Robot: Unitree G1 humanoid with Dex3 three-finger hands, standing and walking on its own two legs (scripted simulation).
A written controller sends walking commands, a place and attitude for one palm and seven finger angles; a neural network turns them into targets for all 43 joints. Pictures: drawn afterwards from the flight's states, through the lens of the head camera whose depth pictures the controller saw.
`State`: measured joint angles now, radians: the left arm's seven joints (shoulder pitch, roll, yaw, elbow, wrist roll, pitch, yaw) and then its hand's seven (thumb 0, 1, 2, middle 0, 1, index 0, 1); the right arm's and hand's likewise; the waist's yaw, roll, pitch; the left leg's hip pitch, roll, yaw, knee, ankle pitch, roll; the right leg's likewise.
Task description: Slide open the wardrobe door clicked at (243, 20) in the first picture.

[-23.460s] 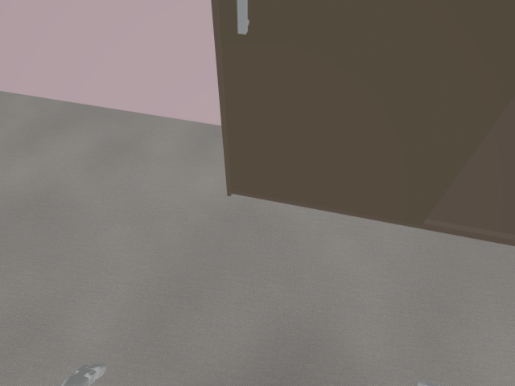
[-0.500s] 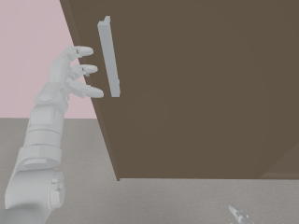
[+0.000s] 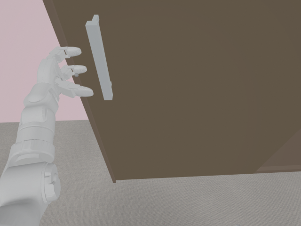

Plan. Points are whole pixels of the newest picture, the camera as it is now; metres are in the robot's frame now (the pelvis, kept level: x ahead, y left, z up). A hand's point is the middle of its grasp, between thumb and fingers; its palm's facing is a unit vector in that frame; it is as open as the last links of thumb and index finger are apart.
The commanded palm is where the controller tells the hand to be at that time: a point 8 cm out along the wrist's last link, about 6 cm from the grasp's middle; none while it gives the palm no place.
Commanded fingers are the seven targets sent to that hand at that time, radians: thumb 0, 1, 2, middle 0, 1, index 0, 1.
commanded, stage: move the hooked fingers beside the handle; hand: left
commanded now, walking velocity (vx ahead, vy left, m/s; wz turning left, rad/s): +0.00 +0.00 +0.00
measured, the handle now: (102, 61) +0.49 +0.14 +0.20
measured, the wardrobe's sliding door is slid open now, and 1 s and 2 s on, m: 0.00 0.00 0.00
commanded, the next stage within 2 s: none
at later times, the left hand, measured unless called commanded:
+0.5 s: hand (79, 75) +0.43 +0.19 +0.19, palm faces +0.07 -1.00 -0.01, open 14.0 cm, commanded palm +0.40 +0.25 +0.20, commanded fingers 0.00 -0.50 0.30 -0.30 -1.20 -0.30 -1.20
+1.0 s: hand (74, 79) +0.42 +0.20 +0.19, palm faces +0.08 -1.00 -0.02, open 14.0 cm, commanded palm +0.39 +0.25 +0.20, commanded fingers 0.00 -0.50 0.30 -0.30 -1.20 -0.30 -1.20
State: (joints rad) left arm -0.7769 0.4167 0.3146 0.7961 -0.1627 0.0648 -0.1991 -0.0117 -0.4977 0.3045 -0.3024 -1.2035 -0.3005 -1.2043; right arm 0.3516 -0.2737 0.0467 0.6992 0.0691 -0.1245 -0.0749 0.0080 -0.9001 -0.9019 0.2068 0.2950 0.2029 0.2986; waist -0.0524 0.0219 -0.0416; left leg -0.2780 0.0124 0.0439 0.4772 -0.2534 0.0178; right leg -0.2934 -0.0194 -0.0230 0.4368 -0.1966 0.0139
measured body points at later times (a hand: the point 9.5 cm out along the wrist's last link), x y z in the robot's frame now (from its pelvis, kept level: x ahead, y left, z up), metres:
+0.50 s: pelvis +0.03 -0.02 +0.00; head +0.04 -0.03 +0.45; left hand +0.42 +0.24 +0.19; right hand +0.21 -0.25 -0.09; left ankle +0.00 +0.11 -0.74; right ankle +0.02 -0.13 -0.74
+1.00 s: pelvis +0.01 -0.01 +0.00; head +0.01 -0.02 +0.45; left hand +0.41 +0.25 +0.20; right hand +0.17 -0.25 -0.10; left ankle +0.00 +0.11 -0.74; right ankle +0.02 -0.13 -0.74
